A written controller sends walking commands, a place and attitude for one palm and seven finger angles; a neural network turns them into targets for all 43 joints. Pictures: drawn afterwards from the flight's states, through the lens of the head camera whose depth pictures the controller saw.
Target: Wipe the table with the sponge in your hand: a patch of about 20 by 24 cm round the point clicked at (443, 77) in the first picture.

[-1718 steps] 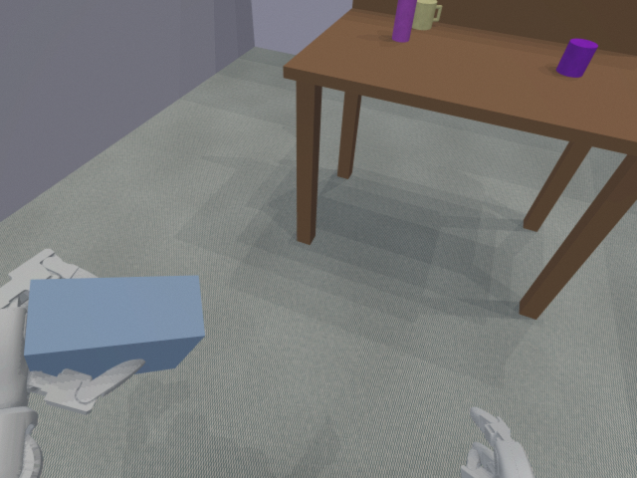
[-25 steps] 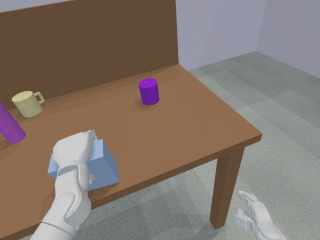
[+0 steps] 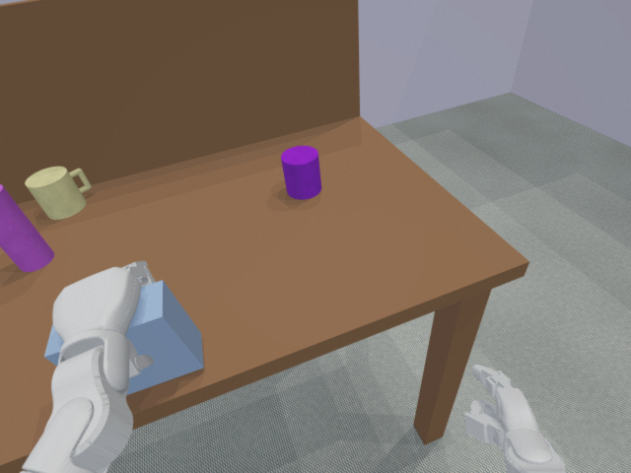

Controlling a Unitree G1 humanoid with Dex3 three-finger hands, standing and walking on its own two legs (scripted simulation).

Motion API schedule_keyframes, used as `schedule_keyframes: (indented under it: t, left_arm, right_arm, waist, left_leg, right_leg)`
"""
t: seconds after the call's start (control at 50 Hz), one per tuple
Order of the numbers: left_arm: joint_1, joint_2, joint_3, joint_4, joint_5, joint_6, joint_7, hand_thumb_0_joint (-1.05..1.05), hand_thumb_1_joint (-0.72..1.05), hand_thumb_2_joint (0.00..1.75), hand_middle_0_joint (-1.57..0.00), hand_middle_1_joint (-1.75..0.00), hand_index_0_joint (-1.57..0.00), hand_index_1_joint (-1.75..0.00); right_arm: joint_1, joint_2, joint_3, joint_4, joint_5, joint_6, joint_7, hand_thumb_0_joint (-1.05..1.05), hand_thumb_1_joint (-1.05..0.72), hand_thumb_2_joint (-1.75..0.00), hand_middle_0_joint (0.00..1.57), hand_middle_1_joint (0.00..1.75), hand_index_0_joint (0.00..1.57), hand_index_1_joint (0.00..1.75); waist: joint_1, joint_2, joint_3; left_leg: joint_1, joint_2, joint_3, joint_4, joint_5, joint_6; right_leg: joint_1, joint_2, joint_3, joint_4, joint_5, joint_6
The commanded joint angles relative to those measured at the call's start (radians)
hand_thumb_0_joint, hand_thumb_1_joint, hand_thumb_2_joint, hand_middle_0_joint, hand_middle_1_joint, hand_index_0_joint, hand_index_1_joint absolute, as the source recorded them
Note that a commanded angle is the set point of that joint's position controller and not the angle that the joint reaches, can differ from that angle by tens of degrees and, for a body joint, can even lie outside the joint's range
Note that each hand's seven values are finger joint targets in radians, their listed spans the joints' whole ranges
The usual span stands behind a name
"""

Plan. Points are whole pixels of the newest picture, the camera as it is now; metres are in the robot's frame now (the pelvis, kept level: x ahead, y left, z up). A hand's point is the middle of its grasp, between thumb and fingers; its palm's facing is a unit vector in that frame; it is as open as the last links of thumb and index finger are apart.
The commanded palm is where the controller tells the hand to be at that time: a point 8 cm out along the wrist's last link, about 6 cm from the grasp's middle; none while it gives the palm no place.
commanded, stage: wipe forward along the middle lane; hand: left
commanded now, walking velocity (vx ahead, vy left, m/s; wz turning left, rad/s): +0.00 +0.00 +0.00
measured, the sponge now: (142, 351) +0.24 +0.28 +0.05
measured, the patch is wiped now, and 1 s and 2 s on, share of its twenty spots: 1.00 1.00 1.00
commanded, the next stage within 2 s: slide back across to the first lane in 1.66 s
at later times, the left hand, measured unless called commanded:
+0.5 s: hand (117, 307) +0.27 +0.31 +0.10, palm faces +0.01 -0.06 -1.00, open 9.6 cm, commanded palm +0.25 +0.31 +0.13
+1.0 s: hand (125, 278) +0.32 +0.32 +0.10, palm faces -0.08 -0.02 -1.00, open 9.6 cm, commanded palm +0.30 +0.33 +0.13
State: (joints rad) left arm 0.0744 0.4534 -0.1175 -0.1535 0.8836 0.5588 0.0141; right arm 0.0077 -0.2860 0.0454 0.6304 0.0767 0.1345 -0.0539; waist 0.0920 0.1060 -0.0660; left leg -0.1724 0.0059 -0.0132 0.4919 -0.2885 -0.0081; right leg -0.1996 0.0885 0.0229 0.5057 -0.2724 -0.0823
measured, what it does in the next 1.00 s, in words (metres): stands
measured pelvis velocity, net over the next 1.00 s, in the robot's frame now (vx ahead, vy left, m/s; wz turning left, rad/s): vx -0.01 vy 0.00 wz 0.04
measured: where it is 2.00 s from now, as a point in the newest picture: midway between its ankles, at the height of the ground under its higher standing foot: outside the picture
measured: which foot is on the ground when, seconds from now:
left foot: down 0.00-1.00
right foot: down 0.00-1.00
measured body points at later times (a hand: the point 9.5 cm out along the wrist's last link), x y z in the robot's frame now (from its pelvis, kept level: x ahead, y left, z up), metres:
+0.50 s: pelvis -0.01 +0.01 +0.00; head -0.03 -0.03 +0.45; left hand +0.27 +0.30 +0.15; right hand +0.21 -0.20 -0.09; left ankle -0.01 +0.13 -0.74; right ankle +0.00 -0.07 -0.74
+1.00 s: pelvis -0.01 +0.00 +0.00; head -0.01 -0.04 +0.45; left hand +0.32 +0.32 +0.15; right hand +0.16 -0.25 -0.12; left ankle -0.01 +0.13 -0.74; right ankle +0.00 -0.07 -0.74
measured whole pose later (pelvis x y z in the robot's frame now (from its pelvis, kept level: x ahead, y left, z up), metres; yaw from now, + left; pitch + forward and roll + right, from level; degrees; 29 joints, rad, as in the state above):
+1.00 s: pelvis -0.01 +0.00 +0.00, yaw +2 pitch +4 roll +0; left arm -0.44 0.52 -0.06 0.55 0.96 0.29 -0.03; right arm 0.17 -0.31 0.02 0.68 0.09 0.11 -0.08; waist 0.04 0.09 -0.09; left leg -0.34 0.00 -0.06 0.54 -0.27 0.00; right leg -0.34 0.08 -0.02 0.51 -0.24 -0.08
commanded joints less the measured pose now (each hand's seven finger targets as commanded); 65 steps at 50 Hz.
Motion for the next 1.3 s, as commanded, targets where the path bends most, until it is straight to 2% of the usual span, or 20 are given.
schedule_keyframes:
  t: [0.0, 0.02, 0.08, 0.12, 0.22, 0.28, 0.4, 0.52, 0.58, 0.62, 0.66, 0.7, 0.72, 0.88, 0.92, 0.94, 1.02, 1.1, 1.26, 1.28]
  left_arm:
    - [-0.103, 0.210, 0.131, -0.010, 0.024, 0.006, -0.011, 0.00, 0.10, 1.30, -1.20, -1.60, -1.20, -1.60]
    - [-0.077, 0.243, 0.166, -0.026, 0.028, 0.001, -0.014, 0.00, 0.10, 1.30, -1.20, -1.60, -1.20, -1.60]
    - [-0.135, 0.165, 0.087, 0.025, 0.031, -0.011, -0.028, 0.00, 0.10, 1.30, -1.20, -1.60, -1.20, -1.60]
    - [-0.188, 0.195, 0.111, 0.039, 0.035, -0.023, -0.029, 0.00, 0.10, 1.30, -1.20, -1.60, -1.20, -1.60]
    - [-0.272, 0.175, 0.096, 0.107, 0.053, -0.066, -0.020, 0.00, 0.10, 1.30, -1.20, -1.60, -1.20, -1.60]
    - [-0.299, 0.123, 0.048, 0.166, 0.061, -0.080, -0.015, 0.00, 0.10, 1.30, -1.20, -1.60, -1.20, -1.60]
    - [-0.423, 0.149, 0.046, 0.311, 0.077, -0.094, -0.016, 0.00, 0.10, 1.30, -1.20, -1.60, -1.20, -1.60]
    - [-0.496, 0.159, 0.041, 0.435, 0.091, -0.114, -0.029, 0.00, 0.10, 1.30, -1.20, -1.60, -1.20, -1.60]
    - [-0.510, 0.146, 0.026, 0.501, 0.091, -0.137, -0.033, 0.00, 0.10, 1.30, -1.20, -1.60, -1.20, -1.60]
    - [-0.532, 0.188, 0.064, 0.523, 0.097, -0.155, -0.035, 0.00, 0.10, 1.30, -1.20, -1.60, -1.20, -1.60]
    - [-0.569, 0.145, 0.019, 0.547, 0.097, -0.170, -0.035, 0.00, 0.10, 1.30, -1.20, -1.60, -1.20, -1.60]
    - [-0.587, 0.168, 0.037, 0.568, 0.095, -0.186, -0.032, 0.00, 0.10, 1.30, -1.20, -1.60, -1.20, -1.60]
    - [-0.601, 0.221, 0.083, 0.577, 0.100, -0.196, -0.030, 0.00, 0.10, 1.30, -1.20, -1.60, -1.20, -1.60]
    - [-0.684, 0.227, 0.066, 0.685, 0.106, -0.243, -0.020, 0.00, 0.10, 1.30, -1.20, -1.60, -1.20, -1.60]
    - [-0.675, 0.293, 0.127, 0.693, 0.110, -0.259, -0.015, 0.00, 0.10, 1.30, -1.20, -1.60, -1.20, -1.60]
    - [-0.690, 0.245, 0.080, 0.692, 0.107, -0.266, -0.015, 0.00, 0.10, 1.30, -1.20, -1.60, -1.20, -1.60]
    - [-0.703, 0.305, 0.132, 0.729, 0.104, -0.287, -0.010, 0.00, 0.10, 1.30, -1.20, -1.60, -1.20, -1.60]
    - [-0.760, 0.307, 0.112, 0.789, 0.116, -0.303, -0.003, 0.00, 0.10, 1.30, -1.20, -1.60, -1.20, -1.60]
    - [-0.829, 0.363, 0.145, 0.879, 0.134, -0.343, 0.016, 0.00, 0.10, 1.30, -1.20, -1.60, -1.20, -1.60]
    - [-0.856, 0.338, 0.120, 0.875, 0.131, -0.351, 0.015, 0.00, 0.10, 1.30, -1.20, -1.60, -1.20, -1.60]
  right_arm:
    - [-0.224, -0.093, -0.028, -0.171, -0.006, -0.068, -0.012, 0.00, -0.90, -0.90, 0.20, 0.30, 0.20, 0.30]
    - [-0.240, -0.094, -0.030, -0.173, -0.006, -0.072, -0.009, 0.00, -0.90, -0.90, 0.20, 0.30, 0.20, 0.30]
    - [-0.213, -0.094, -0.028, -0.169, -0.005, -0.077, -0.012, 0.00, -0.90, -0.90, 0.20, 0.30, 0.20, 0.30]
    - [-0.218, -0.098, -0.031, -0.167, -0.005, -0.083, -0.015, 0.00, -0.90, -0.90, 0.20, 0.30, 0.20, 0.30]
    - [-0.187, -0.098, -0.035, -0.155, -0.007, -0.097, -0.023, 0.00, -0.90, -0.90, 0.20, 0.30, 0.20, 0.30]
    - [-0.161, -0.101, -0.038, -0.146, -0.006, -0.099, -0.024, 0.00, -0.90, -0.90, 0.20, 0.30, 0.20, 0.30]
    - [-0.129, -0.112, -0.040, -0.120, -0.002, -0.092, -0.034, 0.00, -0.90, -0.90, 0.20, 0.30, 0.20, 0.30]
    - [-0.100, -0.117, -0.039, -0.117, 0.001, -0.089, -0.035, 0.00, -0.90, -0.90, 0.20, 0.30, 0.20, 0.30]
    - [-0.066, -0.120, -0.042, -0.115, 0.003, -0.087, -0.034, 0.00, -0.90, -0.90, 0.20, 0.30, 0.20, 0.30]
    - [-0.061, -0.125, -0.044, -0.115, 0.001, -0.085, -0.034, 0.00, -0.90, -0.90, 0.20, 0.30, 0.20, 0.30]
    - [-0.038, -0.123, -0.047, -0.115, 0.004, -0.084, -0.032, 0.00, -0.90, -0.90, 0.20, 0.30, 0.20, 0.30]
    - [-0.025, -0.128, -0.051, -0.113, 0.003, -0.081, -0.034, 0.00, -0.90, -0.90, 0.20, 0.30, 0.20, 0.30]
    - [-0.023, -0.134, -0.052, -0.112, 0.001, -0.080, -0.035, 0.00, -0.90, -0.90, 0.20, 0.30, 0.20, 0.30]
    - [0.034, -0.139, -0.061, -0.095, 0.005, -0.075, -0.037, 0.00, -0.90, -0.90, 0.20, 0.30, 0.20, 0.30]
    - [0.042, -0.144, -0.065, -0.095, 0.003, -0.071, -0.036, 0.00, -0.90, -0.90, 0.20, 0.30, 0.20, 0.30]
    - [0.050, -0.140, -0.066, -0.098, 0.003, -0.070, -0.037, 0.00, -0.90, -0.90, 0.20, 0.30, 0.20, 0.30]
    - [0.060, -0.147, -0.069, -0.093, 0.004, -0.064, -0.036, 0.00, -0.90, -0.90, 0.20, 0.30, 0.20, 0.30]
    - [0.088, -0.149, -0.071, -0.081, 0.007, -0.061, -0.036, 0.00, -0.90, -0.90, 0.20, 0.30, 0.20, 0.30]
    - [0.133, -0.154, -0.078, -0.065, 0.006, -0.053, -0.037, 0.00, -0.90, -0.90, 0.20, 0.30, 0.20, 0.30]
    - [0.134, -0.152, -0.076, -0.068, 0.008, -0.054, -0.037, 0.00, -0.90, -0.90, 0.20, 0.30, 0.20, 0.30]
  waist:
    - [0.020, -0.152, -0.086]
    - [0.032, -0.144, -0.102]
    - [0.006, -0.155, -0.057]
    - [0.006, -0.145, -0.039]
    - [0.000, -0.157, -0.059]
    - [-0.011, -0.168, -0.058]
    - [-0.027, -0.206, -0.042]
    - [-0.033, -0.165, -0.054]
    - [-0.043, -0.190, -0.063]
    - [-0.040, -0.185, -0.074]
    - [-0.054, -0.181, -0.068]
    - [-0.053, -0.196, -0.075]
    - [-0.048, -0.197, -0.087]
    - [-0.069, -0.194, -0.087]
    - [-0.057, -0.195, -0.130]
    - [-0.067, -0.200, -0.142]
    - [-0.066, -0.200, -0.129]
    - [-0.082, -0.194, -0.100]
    - [-0.090, -0.202, -0.155]
    - [-0.098, -0.194, -0.156]
  left_leg:
    - [-0.032, -0.058, 0.006, -0.023, 0.201, 0.061]
    - [-0.025, -0.060, -0.001, -0.023, 0.205, 0.060]
    - [-0.039, -0.053, 0.004, -0.037, 0.178, 0.060]
    - [-0.035, -0.052, -0.006, -0.046, 0.148, 0.062]
    - [-0.036, -0.049, -0.012, -0.064, 0.127, 0.063]
    - [-0.046, -0.047, -0.005, -0.065, 0.122, 0.060]
    - [-0.077, -0.048, -0.003, -0.068, 0.071, 0.058]
    - [-0.096, -0.049, -0.006, -0.061, 0.055, 0.056]
    - [-0.114, -0.050, 0.001, -0.044, 0.066, 0.058]
    - [-0.125, -0.051, -0.004, -0.040, 0.072, 0.058]
    - [-0.132, -0.052, 0.002, -0.032, 0.069, 0.060]
    - [-0.143, -0.053, 0.003, -0.027, 0.066, 0.062]
    - [-0.151, -0.052, -0.004, -0.028, 0.067, 0.062]
    - [-0.190, -0.057, 0.008, -0.009, 0.056, 0.066]
    - [-0.200, -0.059, 0.001, -0.004, 0.067, 0.065]
    - [-0.203, -0.061, 0.011, 0.006, 0.078, 0.068]
    - [-0.228, -0.059, 0.005, 0.009, 0.068, 0.068]
    - [-0.250, -0.058, 0.013, 0.009, 0.043, 0.068]
    - [-0.274, -0.059, 0.014, 0.026, 0.051, 0.071]
    - [-0.276, -0.060, 0.015, 0.025, 0.049, 0.071]
  right_leg:
    - [0.081, -0.060, 0.109, -0.106, 0.228, 0.038]
    - [0.087, -0.054, 0.130, -0.108, 0.213, 0.032]
    - [0.044, -0.055, 0.081, -0.116, 0.174, 0.038]
    - [0.013, -0.046, 0.098, -0.136, 0.111, 0.029]
    - [0.003, -0.041, 0.066, -0.136, 0.076, 0.024]
    - [-0.002, -0.045, 0.033, -0.132, 0.077, 0.028]
    - [-0.029, -0.045, 0.028, -0.144, 0.020, 0.031]
    - [-0.049, -0.041, 0.030, -0.140, 0.008, 0.025]
    - [-0.042, -0.047, 0.017, -0.131, 0.042, 0.032]
    - [-0.039, -0.045, 0.037, -0.129, 0.057, 0.026]
    - [-0.052, -0.048, 0.019, -0.124, 0.064, 0.031]
    - [-0.047, -0.050, 0.021, -0.125, 0.067, 0.034]
    - [-0.042, -0.047, 0.039, -0.124, 0.068, 0.030]
    - [-0.053, -0.056, 0.039, -0.123, 0.075, 0.038]
    - [-0.025, -0.055, 0.059, -0.117, 0.094, 0.033]
    - [-0.010, -0.061, 0.050, -0.110, 0.128, 0.040]
    - [-0.022, -0.061, 0.068, -0.112, 0.134, 0.038]
    - [-0.054, -0.063, 0.059, -0.119, 0.088, 0.043]
    - [-0.039, -0.065, 0.065, -0.108, 0.109, 0.045]
    - [-0.045, -0.067, 0.062, -0.109, 0.115, 0.045]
